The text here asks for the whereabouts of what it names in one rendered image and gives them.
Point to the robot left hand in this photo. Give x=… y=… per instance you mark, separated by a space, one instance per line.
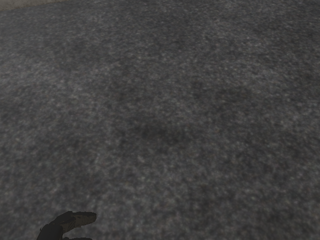
x=64 y=223

